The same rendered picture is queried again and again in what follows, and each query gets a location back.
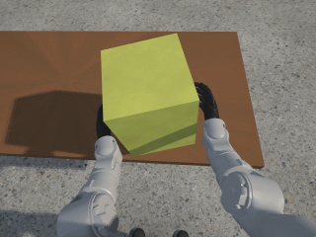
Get right robot upper arm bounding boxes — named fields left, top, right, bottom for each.
left=220, top=172, right=316, bottom=237

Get right robot hand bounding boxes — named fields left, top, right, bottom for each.
left=194, top=82, right=220, bottom=120

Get table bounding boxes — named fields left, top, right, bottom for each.
left=0, top=31, right=265, bottom=169

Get robot right forearm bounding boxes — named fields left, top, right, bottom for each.
left=201, top=118, right=284, bottom=206

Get robot left forearm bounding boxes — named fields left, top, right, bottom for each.
left=56, top=135, right=122, bottom=237

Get left robot upper arm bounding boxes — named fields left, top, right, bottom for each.
left=56, top=193, right=119, bottom=237

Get carton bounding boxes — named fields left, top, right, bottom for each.
left=101, top=33, right=199, bottom=157

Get left robot hand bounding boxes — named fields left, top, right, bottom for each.
left=96, top=104, right=111, bottom=139

